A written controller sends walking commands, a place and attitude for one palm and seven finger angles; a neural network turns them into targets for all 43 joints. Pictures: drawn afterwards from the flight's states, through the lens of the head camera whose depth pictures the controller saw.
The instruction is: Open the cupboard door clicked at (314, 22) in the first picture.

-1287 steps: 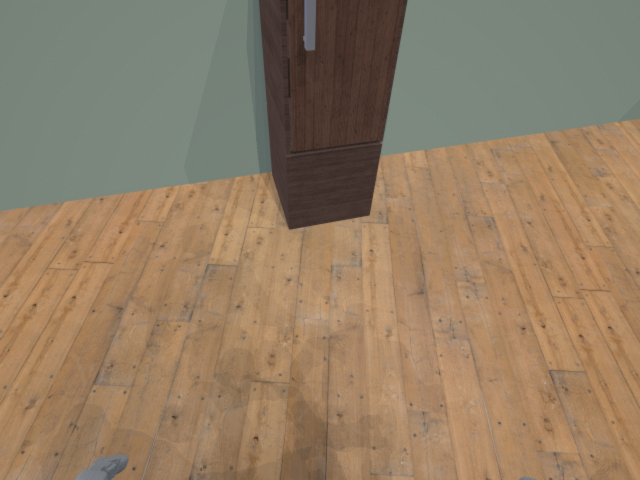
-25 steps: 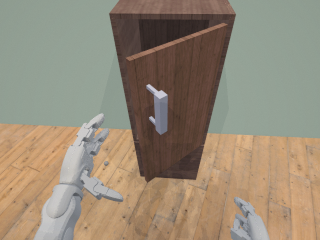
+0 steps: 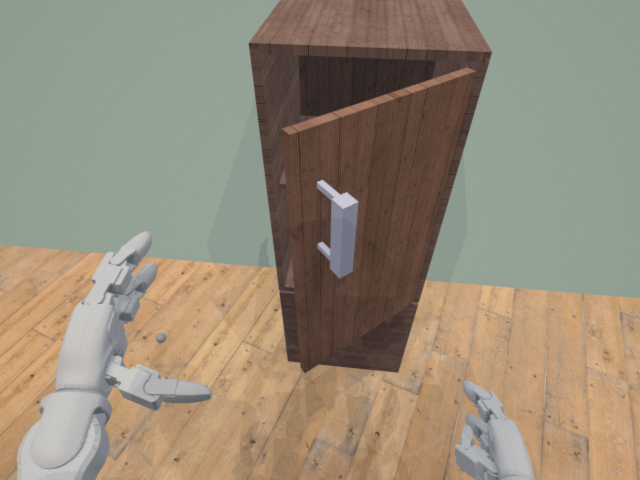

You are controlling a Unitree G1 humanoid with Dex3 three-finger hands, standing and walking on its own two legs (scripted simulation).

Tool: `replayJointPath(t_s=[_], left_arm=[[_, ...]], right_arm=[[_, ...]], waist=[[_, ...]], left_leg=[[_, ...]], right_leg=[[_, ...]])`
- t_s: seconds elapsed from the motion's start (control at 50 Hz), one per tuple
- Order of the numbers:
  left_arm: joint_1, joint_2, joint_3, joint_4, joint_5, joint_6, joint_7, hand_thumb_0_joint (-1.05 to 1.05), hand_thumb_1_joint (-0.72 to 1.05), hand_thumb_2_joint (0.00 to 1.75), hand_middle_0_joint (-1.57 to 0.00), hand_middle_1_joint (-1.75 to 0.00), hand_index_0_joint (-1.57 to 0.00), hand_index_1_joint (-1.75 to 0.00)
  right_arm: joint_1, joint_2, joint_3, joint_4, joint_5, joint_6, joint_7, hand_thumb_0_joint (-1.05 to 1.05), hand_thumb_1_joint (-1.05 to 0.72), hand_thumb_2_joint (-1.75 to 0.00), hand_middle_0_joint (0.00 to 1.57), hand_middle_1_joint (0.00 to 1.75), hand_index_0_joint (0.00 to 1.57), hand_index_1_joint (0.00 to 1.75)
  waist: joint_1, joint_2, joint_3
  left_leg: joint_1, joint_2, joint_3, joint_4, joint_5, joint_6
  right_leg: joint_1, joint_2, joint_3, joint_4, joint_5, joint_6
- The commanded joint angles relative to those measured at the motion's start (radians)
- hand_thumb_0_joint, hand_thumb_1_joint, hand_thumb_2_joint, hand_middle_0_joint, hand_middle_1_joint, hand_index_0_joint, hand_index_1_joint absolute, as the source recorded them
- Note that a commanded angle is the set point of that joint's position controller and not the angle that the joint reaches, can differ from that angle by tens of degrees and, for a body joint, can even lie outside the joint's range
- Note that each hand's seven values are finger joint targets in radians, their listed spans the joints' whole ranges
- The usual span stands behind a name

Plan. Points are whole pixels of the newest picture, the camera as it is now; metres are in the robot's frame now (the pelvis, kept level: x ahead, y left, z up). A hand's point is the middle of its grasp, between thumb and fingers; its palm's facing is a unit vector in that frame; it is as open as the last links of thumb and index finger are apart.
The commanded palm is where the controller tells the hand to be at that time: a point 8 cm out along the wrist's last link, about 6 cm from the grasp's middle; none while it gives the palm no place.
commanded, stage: draw the hand back to the body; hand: left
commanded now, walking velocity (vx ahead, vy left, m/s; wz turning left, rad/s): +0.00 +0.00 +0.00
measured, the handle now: (333, 229) +0.43 +0.03 +0.10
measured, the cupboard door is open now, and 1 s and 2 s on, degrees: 41 41 41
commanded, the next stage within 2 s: step back with the hand held close in 0.96 s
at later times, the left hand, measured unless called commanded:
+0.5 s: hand (99, 314) +0.22 +0.25 +0.16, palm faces +0.39 -0.84 -0.38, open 10.1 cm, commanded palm +0.17 +0.30 +0.17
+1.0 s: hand (89, 316) +0.22 +0.25 +0.16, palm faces +0.43 -0.82 -0.38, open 7.5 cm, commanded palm +0.17 +0.29 +0.18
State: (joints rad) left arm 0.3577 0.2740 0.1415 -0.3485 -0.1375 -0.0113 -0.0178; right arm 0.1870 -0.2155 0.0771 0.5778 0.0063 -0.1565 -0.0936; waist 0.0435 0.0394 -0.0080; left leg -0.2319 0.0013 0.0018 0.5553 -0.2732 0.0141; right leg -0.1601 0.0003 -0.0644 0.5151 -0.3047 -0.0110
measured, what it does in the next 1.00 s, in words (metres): stands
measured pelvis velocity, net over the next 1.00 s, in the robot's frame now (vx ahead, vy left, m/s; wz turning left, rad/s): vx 0.02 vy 0.00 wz -0.02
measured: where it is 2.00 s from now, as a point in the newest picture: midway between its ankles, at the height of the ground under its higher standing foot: outside the picture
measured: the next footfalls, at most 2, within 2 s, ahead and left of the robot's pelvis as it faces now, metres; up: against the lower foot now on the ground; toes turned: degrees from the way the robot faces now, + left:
none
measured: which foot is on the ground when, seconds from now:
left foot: down 0.00-1.00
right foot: down 0.00-1.00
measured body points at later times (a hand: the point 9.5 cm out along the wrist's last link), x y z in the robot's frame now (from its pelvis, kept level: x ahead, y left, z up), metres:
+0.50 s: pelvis +0.02 +0.01 +0.01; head +0.01 -0.01 +0.46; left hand +0.20 +0.29 +0.18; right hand +0.21 -0.22 -0.07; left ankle +0.02 +0.11 -0.73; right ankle -0.01 -0.11 -0.73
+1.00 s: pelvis +0.02 +0.00 +0.01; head +0.00 -0.02 +0.46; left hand +0.19 +0.29 +0.18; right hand +0.21 -0.22 -0.07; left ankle +0.02 +0.11 -0.73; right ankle -0.01 -0.11 -0.73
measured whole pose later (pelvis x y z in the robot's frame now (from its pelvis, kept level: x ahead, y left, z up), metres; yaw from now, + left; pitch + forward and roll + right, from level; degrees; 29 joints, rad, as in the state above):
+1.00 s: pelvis +0.02 +0.00 +0.01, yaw -1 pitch -4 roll -1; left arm 0.46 0.34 0.32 -0.39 -0.06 -0.10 0.12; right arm 0.18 -0.21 0.03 0.65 -0.01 -0.08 -0.08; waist 0.06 0.05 0.02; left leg -0.09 0.01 0.02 0.40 -0.23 0.01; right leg -0.02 0.01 -0.04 0.34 -0.24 -0.01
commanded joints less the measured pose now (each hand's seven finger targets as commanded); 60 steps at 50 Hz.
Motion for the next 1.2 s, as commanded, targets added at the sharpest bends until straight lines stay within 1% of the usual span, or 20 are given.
replayJointPath(t_s=[0.0,0.02,0.1,0.24,0.28,0.36,0.44,0.54,0.56,0.66,0.74,0.78,0.84,0.96,1.02,1.06,1.08,1.1,1.12,1.18], left_arm=[[-0.114,0.128,0.083,-0.238,0.061,-0.099,0.103,0.00,-0.08,0.48,-0.16,-0.30,-0.16,-0.30],[-0.113,0.133,0.086,-0.245,0.069,-0.108,0.114,0.00,-0.05,0.50,-0.17,-0.30,-0.17,-0.30],[-0.077,0.156,0.120,-0.264,0.084,-0.131,0.139,0.00,0.09,0.55,-0.17,-0.30,-0.17,-0.30],[-0.013,0.192,0.190,-0.223,0.089,-0.143,0.148,0.00,0.34,0.66,-0.18,-0.30,-0.18,-0.30],[-0.007,0.188,0.194,-0.237,0.089,-0.148,0.147,0.00,0.41,0.69,-0.18,-0.30,-0.18,-0.30],[0.017,0.204,0.223,-0.262,0.090,-0.152,0.148,0.00,0.55,0.75,-0.19,-0.30,-0.19,-0.30],[0.049,0.242,0.283,-0.241,0.083,-0.145,0.149,0.00,0.69,0.81,-0.19,-0.30,-0.19,-0.30],[0.026,0.269,0.327,-0.253,0.079,-0.150,0.152,0.00,0.87,0.88,-0.20,-0.30,-0.20,-0.30],[0.028,0.255,0.322,-0.245,0.075,-0.149,0.151,0.00,0.90,0.90,-0.20,-0.30,-0.20,-0.30],[0.014,0.209,0.263,-0.236,0.080,-0.142,0.147,0.00,0.90,0.90,-0.20,-0.30,-0.20,-0.30],[0.009,0.253,0.303,-0.240,0.082,-0.145,0.153,0.00,0.90,0.90,-0.20,-0.30,-0.20,-0.30],[0.012,0.244,0.297,-0.244,0.079,-0.146,0.153,0.00,0.90,0.90,-0.20,-0.30,-0.20,-0.30],[0.011,0.267,0.320,-0.267,0.080,-0.150,0.155,0.00,0.90,0.90,-0.20,-0.30,-0.20,-0.30],[0.017,0.235,0.290,-0.247,0.077,-0.148,0.152,0.00,0.90,0.90,-0.20,-0.30,-0.20,-0.30],[0.019,0.237,0.294,-0.240,0.077,-0.152,0.151,0.00,0.90,0.90,-0.20,-0.30,-0.20,-0.30],[-0.041,0.270,0.315,-0.294,0.074,-0.160,0.155,0.00,0.90,0.90,-0.20,-0.30,-0.20,-0.30],[-0.070,0.402,0.447,-0.323,0.072,-0.194,0.158,0.00,0.90,0.90,-0.20,-0.30,-0.20,-0.30],[0.048,0.308,0.378,-0.232,0.072,-0.191,0.142,0.00,0.90,0.90,-0.20,-0.30,-0.20,-0.30],[0.090,0.283,0.348,-0.214,0.075,-0.181,0.136,0.00,0.90,0.90,-0.20,-0.30,-0.20,-0.30],[0.140,0.260,0.329,-0.232,0.077,-0.186,0.136,0.00,0.90,0.90,-0.20,-0.30,-0.20,-0.30]], right_arm=[[-0.125,-0.097,-0.048,-0.137,-0.010,-0.034,-0.006,0.00,-0.90,-0.90,0.20,0.30,0.20,0.30],[-0.126,-0.096,-0.048,-0.131,-0.013,-0.033,-0.003,0.00,-0.90,-0.90,0.20,0.30,0.20,0.30],[-0.133,-0.098,-0.057,-0.119,-0.018,-0.026,-0.002,0.00,-0.90,-0.90,0.20,0.30,0.20,0.30],[-0.141,-0.106,-0.071,-0.101,-0.018,-0.003,0.003,0.00,-0.90,-0.90,0.20,0.30,0.20,0.30],[-0.142,-0.102,-0.074,-0.100,-0.017,0.002,0.005,0.00,-0.90,-0.90,0.20,0.30,0.20,0.30],[-0.137,-0.104,-0.078,-0.099,-0.017,0.005,0.012,0.00,-0.90,-0.90,0.20,0.30,0.20,0.30],[-0.141,-0.106,-0.086,-0.099,-0.014,0.013,0.012,0.00,-0.90,-0.90,0.20,0.30,0.20,0.30],[-0.135,-0.107,-0.090,-0.096,-0.011,0.019,0.011,0.00,-0.90,-0.90,0.20,0.30,0.20,0.30],[-0.134,-0.102,-0.090,-0.096,-0.010,0.021,0.010,0.00,-0.90,-0.90,0.20,0.30,0.20,0.30],[-0.132,-0.112,-0.093,-0.095,-0.012,0.019,0.015,0.00,-0.90,-0.90,0.20,0.30,0.20,0.30],[-0.136,-0.114,-0.096,-0.093,-0.014,0.019,0.010,0.00,-0.90,-0.90,0.20,0.30,0.20,0.30],[-0.141,-0.105,-0.093,-0.097,-0.013,0.022,0.008,0.00,-0.90,-0.90,0.20,0.30,0.20,0.30],[-0.142,-0.106,-0.093,-0.094,-0.014,0.018,0.007,0.00,-0.90,-0.90,0.20,0.30,0.20,0.30],[-0.145,-0.102,-0.092,-0.091,-0.012,0.017,0.010,0.00,-0.90,-0.90,0.20,0.30,0.20,0.30],[-0.144,-0.105,-0.095,-0.091,-0.012,0.018,0.009,0.00,-0.90,-0.90,0.20,0.30,0.20,0.30],[-0.152,-0.105,-0.095,-0.095,-0.009,0.012,0.007,0.00,-0.90,-0.90,0.20,0.30,0.20,0.30],[-0.131,-0.136,-0.099,-0.123,-0.001,0.035,0.010,0.00,-0.90,-0.90,0.20,0.30,0.20,0.30],[-0.133,-0.122,-0.103,-0.107,-0.005,0.052,0.011,0.00,-0.90,-0.90,0.20,0.30,0.20,0.30],[-0.137,-0.123,-0.106,-0.119,-0.004,0.063,0.016,0.00,-0.90,-0.90,0.20,0.30,0.20,0.30],[-0.123,-0.128,-0.113,-0.130,-0.002,0.082,0.016,0.00,-0.90,-0.90,0.20,0.30,0.20,0.30]], waist=[[0.001,0.038,-0.037],[0.002,0.060,-0.052],[0.006,0.033,-0.080],[0.017,-0.026,-0.058],[0.018,0.017,-0.060],[0.022,0.044,-0.080],[0.030,0.001,-0.054],[0.028,0.031,-0.053],[0.025,0.033,-0.054],[0.014,0.020,-0.046],[0.023,0.002,-0.057],[0.023,-0.004,-0.056],[0.028,0.033,-0.078],[0.019,0.051,-0.031],[0.020,0.009,-0.038],[0.022,0.032,-0.058],[-0.014,0.004,0.031],[-0.018,-0.054,0.017],[-0.018,-0.078,0.025],[-0.024,-0.028,-0.040]], left_leg=[[0.103,0.000,-0.024,-0.153,0.097,0.004],[0.117,0.000,-0.023,-0.165,0.104,0.002],[0.156,0.004,-0.017,-0.186,0.162,0.004],[0.171,0.007,-0.009,-0.201,0.239,0.005],[0.178,0.008,-0.007,-0.203,0.263,0.003],[0.189,0.011,-0.009,-0.200,0.330,-0.002],[0.184,0.014,-0.002,-0.193,0.355,0.000],[0.186,0.013,0.001,-0.190,0.355,-0.002],[0.191,0.014,0.004,-0.192,0.353,-0.001],[0.199,0.014,0.002,-0.196,0.348,0.002],[0.198,0.010,0.004,-0.196,0.317,0.004],[0.192,0.009,0.003,-0.198,0.308,0.005],[0.201,0.006,0.009,-0.187,0.330,0.004],[0.191,0.009,0.008,-0.197,0.289,0.002],[0.191,0.009,0.007,-0.199,0.285,0.004],[0.199,0.009,0.004,-0.201,0.266,0.004],[0.114,0.023,-0.020,-0.159,0.225,0.028],[0.114,0.023,-0.027,-0.137,0.223,0.027],[0.113,0.023,-0.022,-0.128,0.233,0.026],[0.111,0.034,-0.016,-0.121,0.296,0.021]], right_leg=[[-0.036,0.002,0.032,-0.166,0.090,-0.011],[-0.019,0.000,0.032,-0.172,0.097,-0.012],[0.032,0.003,0.032,-0.190,0.147,-0.011],[0.071,0.010,0.029,-0.215,0.218,-0.008],[0.077,0.006,0.028,-0.205,0.240,-0.008],[0.100,0.008,0.027,-0.194,0.291,-0.009],[0.092,0.012,0.026,-0.202,0.322,-0.006],[0.092,0.012,0.029,-0.207,0.326,-0.006],[0.090,0.008,0.030,-0.206,0.327,-0.004],[0.077,0.010,0.027,-0.209,0.316,0.000],[0.084,0.011,0.031,-0.219,0.302,-0.001],[0.088,0.009,0.032,-0.217,0.296,-0.001],[0.102,0.008,0.036,-0.220,0.328,-0.002],[0.075,0.007,0.038,-0.233,0.283,-0.002],[0.078,0.011,0.035,-0.232,0.277,0.000],[0.082,0.007,0.041,-0.235,0.260,0.001],[-0.027,-0.037,0.102,-0.282,0.294,0.007],[-0.029,-0.056,0.098,-0.275,0.305,0.007],[-0.045,-0.062,0.099,-0.276,0.319,0.009],[-0.031,-0.069,0.081,-0.238,0.359,0.014]])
